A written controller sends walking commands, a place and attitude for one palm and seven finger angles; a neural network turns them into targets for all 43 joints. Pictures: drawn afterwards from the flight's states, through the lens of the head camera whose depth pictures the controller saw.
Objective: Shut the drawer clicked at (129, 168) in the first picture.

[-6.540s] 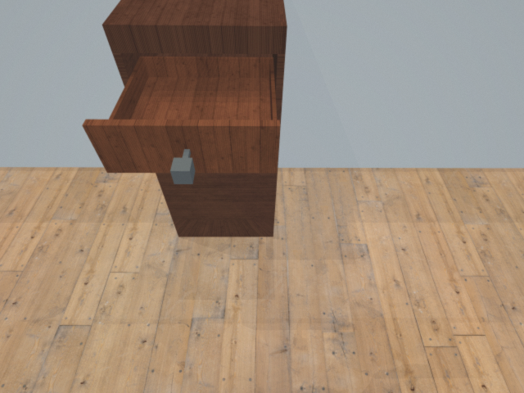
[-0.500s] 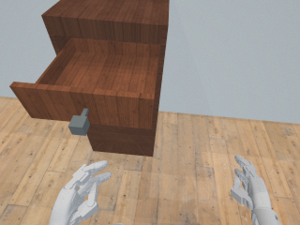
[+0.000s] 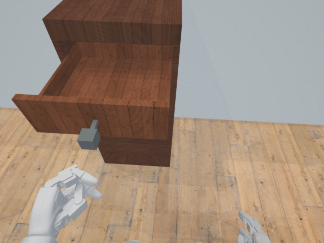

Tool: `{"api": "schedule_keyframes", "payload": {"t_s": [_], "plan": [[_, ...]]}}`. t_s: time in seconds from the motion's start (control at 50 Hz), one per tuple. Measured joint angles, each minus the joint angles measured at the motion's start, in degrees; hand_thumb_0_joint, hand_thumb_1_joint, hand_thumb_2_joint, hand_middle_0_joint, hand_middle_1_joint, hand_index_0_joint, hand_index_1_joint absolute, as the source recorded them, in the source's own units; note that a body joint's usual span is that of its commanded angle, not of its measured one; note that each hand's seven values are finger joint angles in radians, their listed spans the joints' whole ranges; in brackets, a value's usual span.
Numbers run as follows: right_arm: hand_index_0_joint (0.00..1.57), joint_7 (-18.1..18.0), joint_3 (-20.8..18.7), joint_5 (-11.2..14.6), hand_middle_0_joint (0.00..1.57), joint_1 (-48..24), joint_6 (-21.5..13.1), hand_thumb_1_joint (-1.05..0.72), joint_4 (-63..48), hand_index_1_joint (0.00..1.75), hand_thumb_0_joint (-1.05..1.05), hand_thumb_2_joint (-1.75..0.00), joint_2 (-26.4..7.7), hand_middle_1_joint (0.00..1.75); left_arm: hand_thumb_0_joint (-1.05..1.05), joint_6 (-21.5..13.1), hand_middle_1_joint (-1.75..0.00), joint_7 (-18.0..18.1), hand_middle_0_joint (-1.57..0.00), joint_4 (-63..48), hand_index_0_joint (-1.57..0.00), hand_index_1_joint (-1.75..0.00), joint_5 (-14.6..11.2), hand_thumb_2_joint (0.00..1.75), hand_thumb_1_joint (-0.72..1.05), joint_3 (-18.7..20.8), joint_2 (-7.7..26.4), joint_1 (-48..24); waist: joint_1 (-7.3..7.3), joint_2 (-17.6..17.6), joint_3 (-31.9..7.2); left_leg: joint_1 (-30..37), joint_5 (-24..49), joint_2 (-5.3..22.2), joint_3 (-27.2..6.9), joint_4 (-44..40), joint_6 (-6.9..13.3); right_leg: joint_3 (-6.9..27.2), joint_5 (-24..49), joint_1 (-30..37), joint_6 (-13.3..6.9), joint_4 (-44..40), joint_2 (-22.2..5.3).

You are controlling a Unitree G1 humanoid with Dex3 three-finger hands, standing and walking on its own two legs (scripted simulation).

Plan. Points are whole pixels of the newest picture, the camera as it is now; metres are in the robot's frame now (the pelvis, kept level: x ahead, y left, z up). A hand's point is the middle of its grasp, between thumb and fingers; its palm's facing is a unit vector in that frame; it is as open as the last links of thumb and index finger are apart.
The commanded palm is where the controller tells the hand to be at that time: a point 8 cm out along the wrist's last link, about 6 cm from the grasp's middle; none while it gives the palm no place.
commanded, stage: raise the hand and make a fist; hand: left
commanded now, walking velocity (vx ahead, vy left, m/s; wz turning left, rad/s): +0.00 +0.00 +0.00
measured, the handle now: (91, 132) +0.36 +0.21 +0.07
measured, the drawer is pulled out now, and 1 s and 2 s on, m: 0.29 0.29 0.29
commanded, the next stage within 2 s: bring the fist close to the handle in 1.00 s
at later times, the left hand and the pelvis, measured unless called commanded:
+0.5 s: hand (66, 188) +0.19 +0.18 +0.15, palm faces +0.05 -0.99 -0.12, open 3.2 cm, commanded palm +0.15 +0.23 +0.16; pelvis +0.03 -0.01 +0.02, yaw +2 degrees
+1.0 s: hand (58, 185) +0.19 +0.19 +0.16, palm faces +0.08 -0.99 -0.13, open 3.3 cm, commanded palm +0.14 +0.23 +0.17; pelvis +0.02 -0.02 +0.03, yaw +1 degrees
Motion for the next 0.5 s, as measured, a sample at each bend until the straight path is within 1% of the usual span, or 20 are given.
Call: {"api": "schedule_keyframes", "payload": {"t_s": [0.04,0.06,0.1,0.12,0.18,0.22,0.28,0.36,0.42,0.5], "plan": [[0.2,0.3,-0.9,-0.2,0.2,0.1,-1.4,-0.9,0.7,0.3,0.02,-0.9,-1.6,0.3,0.02,-3.5,-1.13,0.1,-0.97,-1.6,-0.96,-1.13,0.1,0.9,0.9,1.1,0.4,1.2,0.32,0.1,0.1,0.0,-0.3,0.0,-0.7,0.3,-0.1,-0.7,-0.3,0.5,-0.1,-0.1,0.0],[0.2,0.5,-1.3,-0.2,0.2,0.0,-2.1,-0.9,1.0,0.3,0.02,-0.9,-2.4,0.3,0.02,-4.9,-1.16,-0.5,-0.99,-2.2,-0.98,-1.15,0.0,0.9,0.9,1.2,0.5,1.5,0.43,0.3,0.1,0.0,-0.4,-0.1,-1.0,0.5,-0.1,-1.0,-0.4,0.7,-0.1,-0.2,-0.1],[0.2,0.6,-1.9,0.0,0.2,-0.9,-3.2,-0.9,1.5,0.3,0.02,-0.9,-3.8,0.3,0.02,-6.5,-1.2,-2.5,-1.03,-2.7,-1.02,-1.2,-0.2,0.9,0.9,0.7,0.4,1.4,0.53,0.8,0.1,0.1,-0.7,-0.1,-1.6,0.7,-0.1,-1.6,-0.7,1.3,0.0,-0.3,-0.1],[0.2,0.5,-2.1,0.1,0.2,-1.5,-3.7,-0.9,1.6,0.3,0.02,-0.9,-4.2,0.3,0.02,-6.6,-1.22,-3.7,-1.05,-2.6,-1.04,-1.22,-0.3,0.9,0.9,0.2,0.4,1.2,0.55,1.0,0.0,0.3,-0.7,-0.2,-1.7,0.7,-0.1,-1.7,-0.8,1.5,0.0,-0.5,-0.1],[0.2,-0.1,-2.5,0.6,0.2,-3.3,-4.6,-0.91,1.3,0.3,0.02,-0.9,-4.4,0.3,0.02,-4.5,-1.29,-6.6,-1.11,-1.7,-1.1,-1.28,-0.3,0.9,0.9,-0.9,0.9,0.3,0.63,1.2,-0.3,1.6,-0.7,-0.2,-1.7,-0.3,-0.1,-1.7,-0.8,2.7,0.0,-1.3,-0.2],[0.2,-0.5,-2.5,0.9,0.2,-4.4,-4.8,-0.91,0.7,0.3,0.02,-0.9,-3.8,0.3,0.02,-2.2,-1.33,-7.3,-1.15,-1.2,-1.15,-1.33,-0.4,0.9,0.9,-0.7,1.6,-0.1,0.73,1.1,-0.7,2.9,-0.5,-0.2,-1.5,-1.5,-0.2,-1.5,-0.7,3.8,-0.1,-2.2,-0.1],[0.2,-0.8,-2.1,1.1,0.2,-5.3,-5.2,-0.91,-0.2,0.3,0.02,-0.9,-2.4,0.3,0.02,0.2,-1.39,-6.9,-1.21,-1.6,-1.21,-1.39,-1.4,0.9,0.9,1.1,2.2,-0.1,1.18,0.9,-1.2,5.3,-0.2,0.0,-1.3,-3.4,-0.4,-1.4,-0.5,6.0,-0.3,-3.7,0.1],[0.2,-0.5,-1.0,1.2,0.2,-5.9,-5.7,-0.91,-0.5,0.3,0.01,-0.9,-1.3,0.3,0.02,0.9,-1.48,-6.7,-1.29,-3.5,-1.28,-1.48,-3.0,0.89,0.9,4.5,2.4,-0.3,2.29,1.1,-1.7,8.2,0.1,0.1,-1.7,-5.5,-0.8,-1.8,-0.3,9.1,-0.5,-5.9,0.3],[0.2,-0.3,0.1,1.2,0.2,-6.3,-6.1,-0.91,0.0,0.3,0.01,-0.9,-1.2,0.3,0.02,1.7,-1.53,-8.4,-1.34,-3.9,-1.33,-1.52,-3.8,0.9,0.9,5.9,2.3,-1.0,3.23,1.6,-1.6,10.0,0.4,0.2,-2.2,-6.7,-0.9,-2.3,0.0,11.2,-0.6,-7.5,0.5],[0.2,-0.7,1.3,1.5,0.2,-6.7,-6.5,-0.9,0.8,0.3,0.01,-0.9,-1.3,0.3,0.02,4.8,-1.57,-11.5,-1.37,-3.3,-1.36,-1.56,-4.4,0.9,0.9,6.2,2.9,-2.0,4.01,2.3,-1.1,12.1,1.2,0.2,-2.5,-8.6,-0.9,-2.7,0.8,13.6,-0.7,-9.6,0.5]]}}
